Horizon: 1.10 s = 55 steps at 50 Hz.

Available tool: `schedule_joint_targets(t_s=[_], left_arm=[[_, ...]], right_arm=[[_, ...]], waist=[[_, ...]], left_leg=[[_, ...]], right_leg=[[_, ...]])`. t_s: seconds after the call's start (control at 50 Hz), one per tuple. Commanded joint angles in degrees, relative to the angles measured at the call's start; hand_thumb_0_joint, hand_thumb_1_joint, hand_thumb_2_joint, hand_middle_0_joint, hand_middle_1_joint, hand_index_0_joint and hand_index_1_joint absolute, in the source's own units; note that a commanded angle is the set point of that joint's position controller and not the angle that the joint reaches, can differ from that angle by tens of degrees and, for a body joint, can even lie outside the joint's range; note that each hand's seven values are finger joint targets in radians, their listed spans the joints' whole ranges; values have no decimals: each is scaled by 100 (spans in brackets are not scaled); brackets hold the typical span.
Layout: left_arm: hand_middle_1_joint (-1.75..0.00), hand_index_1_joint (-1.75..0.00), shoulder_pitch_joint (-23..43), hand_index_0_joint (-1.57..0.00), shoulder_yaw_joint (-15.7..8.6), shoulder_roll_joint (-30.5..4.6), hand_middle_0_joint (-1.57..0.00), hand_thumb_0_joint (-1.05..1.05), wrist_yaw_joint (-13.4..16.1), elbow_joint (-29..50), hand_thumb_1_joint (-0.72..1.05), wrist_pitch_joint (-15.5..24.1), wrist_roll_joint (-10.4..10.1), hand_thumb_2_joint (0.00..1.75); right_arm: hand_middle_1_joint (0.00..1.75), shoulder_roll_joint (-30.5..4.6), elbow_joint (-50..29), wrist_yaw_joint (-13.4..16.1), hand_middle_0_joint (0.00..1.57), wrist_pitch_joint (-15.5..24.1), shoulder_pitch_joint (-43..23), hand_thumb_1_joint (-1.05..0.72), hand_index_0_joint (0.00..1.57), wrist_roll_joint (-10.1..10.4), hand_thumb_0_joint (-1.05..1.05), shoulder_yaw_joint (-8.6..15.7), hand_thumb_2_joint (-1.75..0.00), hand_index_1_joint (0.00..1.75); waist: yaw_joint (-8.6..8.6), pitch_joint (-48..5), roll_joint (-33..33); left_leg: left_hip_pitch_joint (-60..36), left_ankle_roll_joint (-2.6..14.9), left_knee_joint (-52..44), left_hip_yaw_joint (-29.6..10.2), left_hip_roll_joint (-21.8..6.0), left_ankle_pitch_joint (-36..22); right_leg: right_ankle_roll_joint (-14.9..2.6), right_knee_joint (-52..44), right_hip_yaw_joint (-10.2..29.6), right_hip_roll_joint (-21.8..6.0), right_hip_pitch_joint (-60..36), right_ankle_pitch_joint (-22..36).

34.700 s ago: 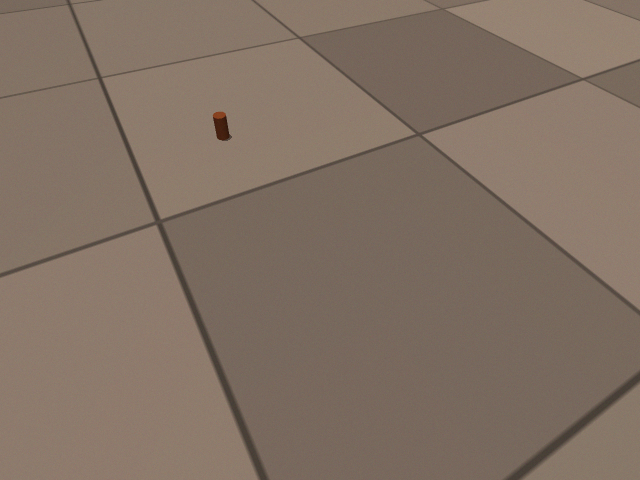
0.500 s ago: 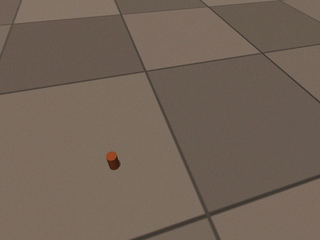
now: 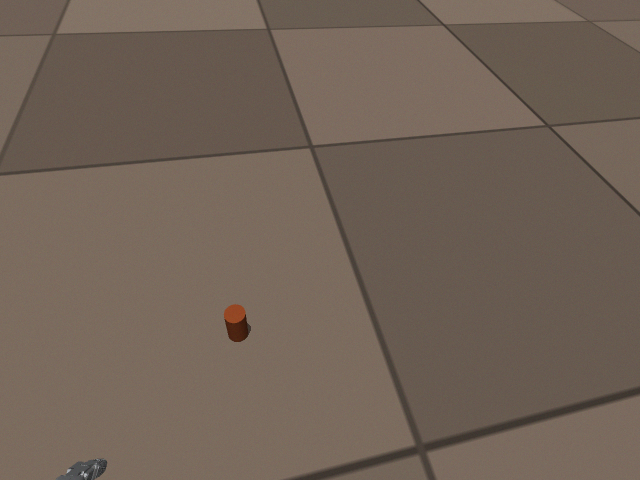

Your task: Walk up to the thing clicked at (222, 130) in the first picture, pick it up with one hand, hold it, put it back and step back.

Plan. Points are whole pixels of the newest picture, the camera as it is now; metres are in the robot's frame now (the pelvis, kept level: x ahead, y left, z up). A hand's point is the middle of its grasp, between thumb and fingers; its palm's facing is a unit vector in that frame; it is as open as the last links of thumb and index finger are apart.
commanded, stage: walk up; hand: left
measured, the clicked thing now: (236, 323) +0.68 +0.24 -0.71
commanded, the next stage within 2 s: stand in 0.18 s
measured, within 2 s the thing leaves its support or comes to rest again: neither
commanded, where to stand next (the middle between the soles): +0.33 +0.01 m, yaw -1 degrees
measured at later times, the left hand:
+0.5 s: hand out of the picture +0.03 +0.24 -0.15, palm faces -0.02 -0.94 -0.35, open 7.4 cm
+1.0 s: hand out of the picture +0.05 +0.23 -0.14, palm faces -0.04 -0.94 -0.35, open 7.4 cm
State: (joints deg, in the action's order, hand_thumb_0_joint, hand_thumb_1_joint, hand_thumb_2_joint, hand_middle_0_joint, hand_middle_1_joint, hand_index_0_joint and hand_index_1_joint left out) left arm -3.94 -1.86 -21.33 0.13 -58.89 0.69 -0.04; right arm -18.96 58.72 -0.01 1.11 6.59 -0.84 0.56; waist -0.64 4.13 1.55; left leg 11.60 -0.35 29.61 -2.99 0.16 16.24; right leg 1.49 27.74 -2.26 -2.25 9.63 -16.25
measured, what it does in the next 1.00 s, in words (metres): stands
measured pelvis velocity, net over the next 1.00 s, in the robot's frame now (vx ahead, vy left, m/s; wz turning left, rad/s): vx -0.02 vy -0.02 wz -0.01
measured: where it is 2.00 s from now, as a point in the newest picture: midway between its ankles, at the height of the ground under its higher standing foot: outside the picture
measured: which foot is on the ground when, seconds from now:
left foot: down 0.00-1.00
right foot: down 0.00-1.00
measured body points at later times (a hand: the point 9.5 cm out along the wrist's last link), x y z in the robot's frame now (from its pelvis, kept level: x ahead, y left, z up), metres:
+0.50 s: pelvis -0.03 -0.01 +0.01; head -0.02 -0.02 +0.46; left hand +0.04 +0.29 -0.12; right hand +0.07 -0.31 -0.12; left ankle +0.00 +0.12 -0.74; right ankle -0.02 -0.14 -0.74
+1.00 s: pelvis -0.02 -0.02 +0.01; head -0.01 -0.03 +0.46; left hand +0.05 +0.28 -0.12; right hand +0.02 -0.32 -0.13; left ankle +0.00 +0.12 -0.74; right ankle -0.02 -0.14 -0.74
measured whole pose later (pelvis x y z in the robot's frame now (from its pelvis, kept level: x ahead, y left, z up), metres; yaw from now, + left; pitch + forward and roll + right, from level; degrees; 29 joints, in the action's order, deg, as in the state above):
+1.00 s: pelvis -0.02 -0.02 +0.01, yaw +0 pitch -2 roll +0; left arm -6.5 0.0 -20.4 -0.9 -65.4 0.7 0.6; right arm -20.4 65.3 -0.5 0.4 8.8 -0.9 -0.5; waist 0.3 3.2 -0.8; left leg 8.8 -2.5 19.6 -3.3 -1.8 9.0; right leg -0.3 20.0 -2.6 -0.3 8.0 -10.0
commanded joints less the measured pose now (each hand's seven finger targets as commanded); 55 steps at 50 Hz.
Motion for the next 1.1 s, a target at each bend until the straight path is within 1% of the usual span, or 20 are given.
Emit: schedule_joint_targets(t_s=[0.0,0.08,0.14,0.16,0.18,0.24,0.4,0.46,0.5,0.54,0.56,0.58,0.62,0.68,0.72,0.78,0.86,0.9,0.92,1.08], left_arm=[[-30,-30,218,-20,-226,-1081,-20,0,63,285,90,148,-9,90],[-30,-30,264,-20,-223,-1069,-20,0,45,177,90,138,11,90],[-30,-30,215,-20,-221,-1074,-20,0,31,81,90,137,44,90],[-30,-30,161,-20,-110,-988,-20,0,29,-82,90,113,65,90],[-30,-30,182,-20,-113,-991,-20,0,29,-80,90,122,61,90],[-30,-30,181,-20,-95,-1031,-20,0,34,-142,90,136,58,90],[-30,-30,155,-20,-63,-1150,-20,0,15,-312,90,155,81,90],[-30,-30,61,-20,-43,-1114,-20,0,11,-343,90,178,80,90],[-30,-30,80,-20,-59,-1183,-20,0,9,-347,90,183,71,90],[-30,-30,0,-20,-44,-1137,-20,0,1,-381,90,172,68,90],[-30,-30,37,-20,-44,-1144,-20,0,7,-382,90,160,70,90],[-30,-30,-3,-20,-53,-1160,-20,0,3,-386,90,163,76,90],[-30,-30,-23,-20,-68,-1213,-20,0,-8,-392,90,121,84,90],[-30,-30,-52,-20,-49,-1162,-20,0,-13,-366,90,119,88,90],[-30,-30,-49,-20,-59,-1188,-20,0,-19,-348,90,128,86,90],[-30,-30,-44,-20,-64,-1188,-20,0,-24,-343,90,125,71,90],[-30,-30,-7,-20,-61,-1197,-20,0,-26,-304,90,145,39,90],[-30,-30,-29,-20,-53,-1158,-20,0,-23,-296,90,153,39,90],[-30,-30,-66,-20,-50,-1156,-20,0,-21,-302,90,149,33,90],[-30,-30,-12,-20,-37,-1178,-20,0,-16,-344,90,108,31,90]], right_arm=[[30,-1339,-239,86,20,104,-207,-90,20,34,0,333,-90,30],[30,-1292,-180,81,20,87,-363,-90,20,24,0,323,-90,30],[30,-1266,-167,59,20,76,-547,-90,20,18,0,304,-90,30],[30,-1255,-132,56,20,105,-514,-90,20,36,0,274,-90,30],[30,-1303,-100,57,20,117,-451,-90,20,35,0,288,-90,30],[30,-1318,-7,44,20,108,-468,-90,20,38,0,272,-90,30],[30,-1253,122,-18,20,59,-497,-90,20,30,0,232,-90,30],[30,-1266,145,-29,20,74,-544,-90,20,35,0,232,-90,30],[30,-1231,197,-24,20,78,-418,-90,20,18,0,205,-90,30],[30,-1297,240,-26,20,76,-476,-90,20,21,0,210,-90,30],[30,-1263,252,-31,20,57,-426,-90,20,28,0,205,-90,30],[30,-1300,269,-24,20,52,-361,-90,20,19,0,213,-90,30],[30,-1298,306,-29,20,31,-230,-90,20,7,0,200,-90,30],[30,-1314,280,-37,20,29,-239,-90,20,16,0,195,-90,30],[30,-1298,293,-32,20,32,-146,-90,20,3,0,185,-90,30],[30,-1304,306,-31,20,32,-68,-90,20,-2,0,167,-90,30],[30,-1297,297,-15,20,64,-38,-90,20,11,0,143,-90,30],[30,-1325,301,4,20,83,-28,-90,20,8,0,132,-90,30],[30,-1349,301,12,20,87,-41,-90,20,14,0,132,-90,30],[30,-1317,339,21,20,52,-15,-90,20,38,0,75,-90,30]], waist=[[-23,-935,-619],[-25,-829,-450],[-62,-700,-314],[7,-608,-203],[34,-672,-184],[37,-616,-184],[51,-362,-27],[17,-538,-144],[50,-529,-155],[0,-450,-244],[21,-324,-156],[23,-349,-145],[46,-170,-193],[12,-153,-94],[19,-235,-110],[24,-232,-152],[33,-421,-172],[37,-579,-236],[12,-641,-223],[47,-379,-108]], left_leg=[[-270,302,-546,-482,-703,-2658],[-217,272,-750,-496,-698,-2287],[-113,272,-876,-508,-670,-1702],[-457,205,-979,-500,-727,-2077],[-562,181,-946,-469,-733,-2263],[-503,161,-1038,-430,-710,-2079],[-337,101,-1424,-423,-634,-612],[-527,114,-1321,-400,-671,-986],[-380,96,-1382,-398,-680,-967],[-308,97,-1408,-403,-667,-762],[-179,82,-1432,-399,-614,-506],[-200,104,-1430,-415,-651,-457],[-25,87,-1542,-450,-627,44],[30,100,-1485,-450,-613,38],[-14,98,-1417,-431,-622,-153],[115,99,-1433,-452,-622,-88],[-112,78,-1325,-423,-669,-814],[-166,88,-1252,-407,-730,-1212],[-214,66,-1239,-395,-719,-1320],[-214,46,-1355,-379,-704,-951]], right_leg=[[-290,-222,251,-378,-568,1512],[-268,-397,249,-394,-614,1372],[-229,-597,290,-423,-586,1185],[-245,-724,398,-483,-416,1535],[-230,-784,407,-507,-459,1655],[-198,-917,414,-513,-580,1603],[-209,-1321,549,-529,-282,397],[-237,-1304,572,-575,-350,751],[-239,-1255,580,-564,-443,794],[-225,-1306,592,-550,-397,649],[-217,-1383,593,-531,-303,261],[-223,-1359,615,-535,-324,266],[-236,-1395,632,-490,-112,-246],[-253,-1411,669,-510,-46,-393],[-268,-1386,712,-540,-103,-271],[-257,-1345,697,-513,-156,-230],[-273,-1280,709,-552,-291,367],[-264,-1144,648,-550,-474,1007],[-261,-1108,618,-552,-511,1130],[-257,-1206,612,-506,-255,696]])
